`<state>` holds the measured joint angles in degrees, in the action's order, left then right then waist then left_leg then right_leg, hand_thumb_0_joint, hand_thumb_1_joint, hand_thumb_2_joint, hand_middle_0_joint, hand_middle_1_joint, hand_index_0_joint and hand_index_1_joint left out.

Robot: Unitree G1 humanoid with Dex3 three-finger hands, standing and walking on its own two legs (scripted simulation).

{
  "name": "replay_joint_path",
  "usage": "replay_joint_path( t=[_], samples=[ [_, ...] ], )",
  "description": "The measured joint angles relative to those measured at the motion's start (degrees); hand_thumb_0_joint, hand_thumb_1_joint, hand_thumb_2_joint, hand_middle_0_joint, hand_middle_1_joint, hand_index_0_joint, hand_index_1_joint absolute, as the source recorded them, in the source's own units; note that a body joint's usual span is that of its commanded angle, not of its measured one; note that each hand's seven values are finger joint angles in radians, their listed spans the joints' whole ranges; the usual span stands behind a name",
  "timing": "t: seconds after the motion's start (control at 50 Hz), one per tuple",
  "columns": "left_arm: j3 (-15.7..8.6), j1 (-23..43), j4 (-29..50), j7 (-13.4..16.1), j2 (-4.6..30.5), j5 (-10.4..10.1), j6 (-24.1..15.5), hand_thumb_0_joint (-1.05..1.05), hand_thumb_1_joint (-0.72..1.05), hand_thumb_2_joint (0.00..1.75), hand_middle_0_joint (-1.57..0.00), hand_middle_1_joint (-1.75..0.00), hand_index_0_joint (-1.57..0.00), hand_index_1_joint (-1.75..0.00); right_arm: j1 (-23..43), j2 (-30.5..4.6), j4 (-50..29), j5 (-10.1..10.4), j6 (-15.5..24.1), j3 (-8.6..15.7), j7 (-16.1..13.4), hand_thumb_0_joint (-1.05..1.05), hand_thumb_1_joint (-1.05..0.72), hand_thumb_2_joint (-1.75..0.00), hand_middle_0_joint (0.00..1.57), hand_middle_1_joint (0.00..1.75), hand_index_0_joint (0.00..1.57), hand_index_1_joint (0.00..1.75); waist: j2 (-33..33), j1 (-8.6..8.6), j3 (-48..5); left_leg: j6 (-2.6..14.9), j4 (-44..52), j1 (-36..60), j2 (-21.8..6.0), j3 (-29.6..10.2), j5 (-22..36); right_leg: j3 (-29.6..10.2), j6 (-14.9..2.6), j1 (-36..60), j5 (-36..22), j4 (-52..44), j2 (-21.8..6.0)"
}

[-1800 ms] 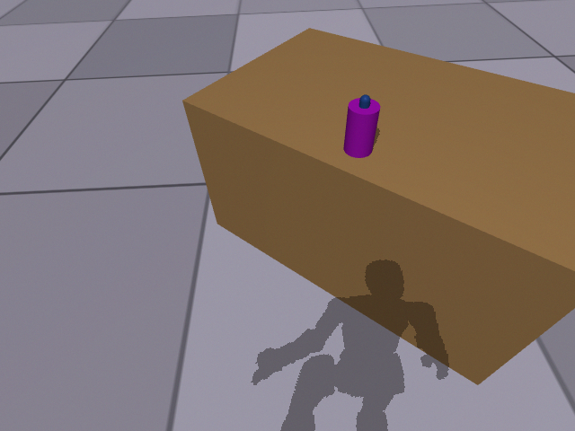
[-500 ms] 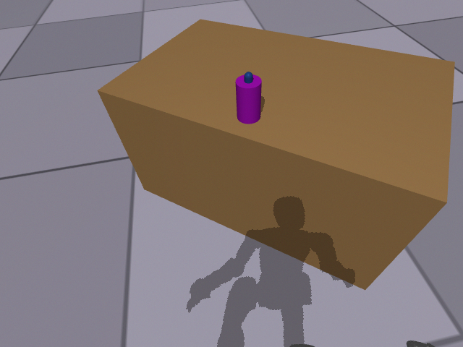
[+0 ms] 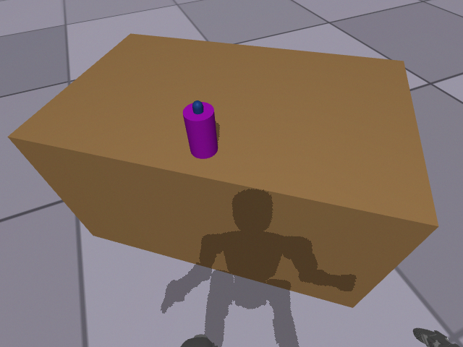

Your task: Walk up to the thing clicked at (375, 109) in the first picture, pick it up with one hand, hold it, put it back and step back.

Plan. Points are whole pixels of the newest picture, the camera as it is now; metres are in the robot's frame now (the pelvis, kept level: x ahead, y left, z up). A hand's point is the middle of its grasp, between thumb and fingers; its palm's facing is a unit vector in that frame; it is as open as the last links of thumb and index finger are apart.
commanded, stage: walk up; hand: left
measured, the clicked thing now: (200, 127) +0.65 +0.12 -0.01
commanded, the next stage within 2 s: none
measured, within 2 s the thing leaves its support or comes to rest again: neither
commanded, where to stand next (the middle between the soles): +0.19 +0.04 m, yaw -16 degrees
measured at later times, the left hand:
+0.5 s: hand (130, 271) +0.30 +0.26 -0.12, palm faces -0.24 -0.88 -0.42, open 7.4 cm
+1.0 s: hand (123, 289) +0.27 +0.28 -0.15, palm faces -0.31 -0.86 -0.41, open 7.4 cm
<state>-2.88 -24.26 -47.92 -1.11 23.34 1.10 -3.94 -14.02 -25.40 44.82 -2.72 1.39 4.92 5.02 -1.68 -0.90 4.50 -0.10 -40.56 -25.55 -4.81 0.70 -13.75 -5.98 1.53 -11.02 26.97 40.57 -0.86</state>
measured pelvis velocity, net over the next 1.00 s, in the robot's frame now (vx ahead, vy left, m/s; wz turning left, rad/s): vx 0.11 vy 0.03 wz -0.31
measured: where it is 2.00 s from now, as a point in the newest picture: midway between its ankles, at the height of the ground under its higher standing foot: outside the picture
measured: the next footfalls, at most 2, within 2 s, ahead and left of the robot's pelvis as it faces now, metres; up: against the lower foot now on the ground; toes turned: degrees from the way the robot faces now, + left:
right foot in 0.38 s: +0.22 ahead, -0.09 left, +0.00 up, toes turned -8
left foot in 0.64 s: +0.22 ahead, +0.15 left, +0.00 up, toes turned -17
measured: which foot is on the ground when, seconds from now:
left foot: down 0.00-0.40, up 0.42-0.62, down 0.64-1.00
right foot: down 0.00-0.02, up 0.04-0.36, down 0.38-0.66, up 0.68-0.90, down 0.92-1.00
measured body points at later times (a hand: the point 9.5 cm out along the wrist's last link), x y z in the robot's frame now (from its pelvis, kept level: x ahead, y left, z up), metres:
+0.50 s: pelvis +0.12 +0.03 +0.00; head +0.17 +0.00 +0.45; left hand +0.31 +0.30 -0.09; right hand +0.12 -0.29 -0.13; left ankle +0.12 +0.16 -0.67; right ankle +0.18 -0.09 -0.71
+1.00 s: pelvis +0.11 +0.03 +0.00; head +0.15 +0.02 +0.44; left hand +0.28 +0.32 -0.12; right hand +0.09 -0.32 -0.11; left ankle +0.18 +0.17 -0.70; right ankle +0.10 -0.10 -0.71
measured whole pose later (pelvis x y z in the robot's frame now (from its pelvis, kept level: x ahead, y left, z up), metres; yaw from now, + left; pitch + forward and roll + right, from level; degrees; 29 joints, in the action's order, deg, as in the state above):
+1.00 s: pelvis +0.11 +0.03 +0.00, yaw -18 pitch -3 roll -1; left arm -3.5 -12.3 -52.2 -0.6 23.6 1.6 -0.6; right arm -12.0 -25.4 49.8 -0.7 -0.6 2.2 -0.9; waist -1.0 0.2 7.1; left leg -0.1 -51.2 -22.7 -5.9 -1.1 -30.5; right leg -1.0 -0.5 -19.7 21.6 44.0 2.0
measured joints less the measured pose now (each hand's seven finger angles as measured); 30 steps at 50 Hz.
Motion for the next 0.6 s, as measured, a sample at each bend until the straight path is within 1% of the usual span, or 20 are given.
replay_joint_path(
  t=[0.02,0.04,0.06,0.08,0.12,0.16,0.22,0.26,0.34,0.38,0.4,0.44,0.48,0.54,0.6],
  samples=[
    [-0.14,0.57,-0.13,0.39,0.44,-0.08,0.20,0.00,0.90,0.90,-0.20,-0.30,-0.21,-0.30,-0.03,0.15,-0.58,-0.14,0.71,0.18,-0.25,0.01,-0.90,-0.90,0.20,0.30,0.20,0.30,1.27,0.45,0.57,-0.15,-1.42,0.38,0.79,1.49,0.02,-1.15,-1.15,-1.97,0.47,5.57,-0.94],
    [-0.19,1.38,-0.49,0.84,0.65,-0.28,0.50,0.00,0.90,0.90,-0.20,-0.30,-0.20,-0.30,-0.16,0.34,-1.07,0.07,1.27,0.26,-0.52,0.01,-0.90,-0.90,0.20,0.30,0.20,0.30,1.77,1.03,1.01,-0.07,-2.92,0.74,0.98,2.53,-1.49,-2.08,-2.13,-4.72,0.62,12.50,-0.58],
    [-0.05,2.30,-0.89,1.21,0.95,-0.32,0.72,0.00,0.90,0.90,-0.20,-0.30,-0.20,-0.30,-0.48,0.71,-1.24,0.67,1.52,0.26,-0.71,0.01,-0.90,-0.90,0.20,0.30,0.20,0.30,1.90,1.66,1.15,0.10,-3.38,1.41,0.87,3.09,-2.72,-2.08,-2.90,-7.57,0.82,18.96,0.36],
    [0.12,3.16,-1.05,1.35,1.47,-0.42,0.82,0.00,0.90,0.90,-0.20,-0.30,-0.20,-0.30,-0.95,1.25,-1.19,1.11,1.48,0.14,-0.86,0.01,-0.90,-0.90,0.20,0.30,0.20,0.30,2.18,2.15,1.16,0.26,-2.77,2.55,0.79,3.62,-3.34,-1.31,-3.41,-10.20,-0.17,23.82,0.90],
    [-0.01,4.61,-0.96,1.10,2.57,-0.88,0.53,0.00,0.90,0.90,-0.20,-0.30,-0.20,-0.30,-2.16,2.31,-0.72,1.48,1.23,-0.50,-1.16,0.01,-0.90,-0.90,0.20,0.30,0.20,0.30,3.05,2.82,1.01,0.68,0.27,5.50,0.93,4.78,-3.39,1.17,-3.66,-14.29,-3.48,27.78,0.62],
    [-0.36,5.66,-0.54,0.55,3.26,-1.20,0.17,0.00,0.90,0.90,-0.20,-0.30,-0.20,-0.30,-3.63,2.78,-0.18,1.59,1.32,-1.25,-1.36,0.01,-0.90,-0.90,0.20,0.30,0.20,0.30,3.47,3.36,0.72,1.04,3.90,8.39,1.19,5.85,-2.88,3.37,-3.30,-16.82,-6.03,25.71,-0.15],
    [-0.59,6.92,0.37,-0.12,3.34,-1.03,0.24,0.00,0.91,0.90,-0.20,-0.30,-0.20,-0.30,-5.85,2.39,0.10,1.43,1.65,-1.95,-1.71,0.01,-0.90,-0.90,0.20,0.30,0.20,0.30,2.94,3.99,0.74,1.56,7.63,11.87,1.34,7.27,-2.88,5.23,-2.43,-17.95,-6.51,16.82,-0.81],
    [-0.59,8.15,1.12,-0.24,3.04,-0.77,0.53,0.00,0.91,0.90,-0.20,-0.30,-0.20,-0.30,-6.85,1.87,0.16,1.33,1.60,-2.23,-2.18,0.01,-0.90,-0.90,0.20,0.30,0.20,0.30,2.30,4.30,1.32,1.46,8.13,13.10,1.28,7.99,-3.68,6.10,-2.54,-17.83,-7.73,10.80,-1.08],
    [-0.51,10.69,2.41,0.05,2.03,-0.54,1.16,0.00,0.91,0.90,-0.20,-0.30,-0.20,-0.30,-7.27,1.27,0.41,1.82,0.30,-2.50,-3.01,0.01,-0.90,-0.90,0.20,0.30,0.20,0.30,0.97,4.75,2.69,0.73,4.31,13.20,0.48,8.88,-7.62,7.61,-3.58,-15.25,-12.29,1.74,0.08],
    [-0.33,11.41,3.02,0.18,1.71,-0.33,0.99,0.00,0.91,0.90,-0.20,-0.30,-0.20,-0.30,-7.31,1.22,0.49,2.44,-0.46,-2.63,-3.31,0.01,-0.90,-0.90,0.20,0.30,0.20,0.30,0.62,4.59,2.70,0.39,-0.78,11.84,-0.18,9.03,-10.85,7.61,-4.17,-12.17,-15.60,-3.48,1.26],
    [-0.37,12.02,3.24,0.39,1.20,-0.21,0.82,0.00,0.91,0.90,-0.20,-0.30,-0.20,-0.30,-6.43,1.21,0.84,2.76,-0.97,-2.66,-3.53,0.01,-0.90,-0.90,0.20,0.30,0.20,0.30,-0.08,4.19,3.29,0.70,-5.35,10.10,-0.81,7.91,-11.39,7.43,-4.05,-12.51,-14.40,-2.16,2.14],
    [0.19,12.99,3.80,0.72,0.29,-0.53,1.03,0.00,0.91,0.90,-0.20,-0.30,-0.20,-0.30,-3.98,1.63,1.31,3.02,-2.24,-2.85,-4.26,0.01,-0.90,-0.90,0.20,0.30,0.20,0.30,-0.24,3.43,4.57,0.81,-14.91,6.41,0.69,3.76,-16.77,6.42,-4.21,-13.36,-12.48,0.83,2.75],
    [1.09,13.73,3.93,1.00,-0.82,-0.73,1.67,0.00,0.91,0.90,-0.20,-0.30,-0.20,-0.30,-2.02,1.97,1.59,3.19,-2.62,-2.96,-4.80,0.01,-0.90,-0.90,0.20,0.30,0.20,0.30,-0.25,2.91,4.89,0.62,-20.24,3.52,1.92,1.22,-19.58,5.43,-4.20,-13.48,-12.02,1.40,2.82],
    [1.95,14.21,4.17,1.20,-2.02,-0.28,2.52,0.00,0.90,0.90,-0.20,-0.30,-0.20,-0.30,-0.08,2.26,1.80,3.21,-1.83,-3.36,-5.03,0.01,-0.91,-0.90,0.20,0.30,0.20,0.30,0.27,2.25,4.34,0.31,-18.91,1.59,2.07,0.08,-17.98,3.99,-3.66,-14.05,-11.89,1.70,2.71],
    [2.17,14.46,4.55,1.03,-2.38,0.25,3.28,0.00,0.90,0.90,-0.20,-0.30,-0.20,-0.30,1.15,2.39,2.11,3.04,-1.11,-3.56,-5.14,0.01,-0.91,-0.90,0.20,0.30,0.20,0.30,1.39,1.50,3.73,0.30,-12.15,2.42,2.19,-0.04,-16.24,2.62,-3.07,-15.15,-11.33,3.13,2.68]
  ],
)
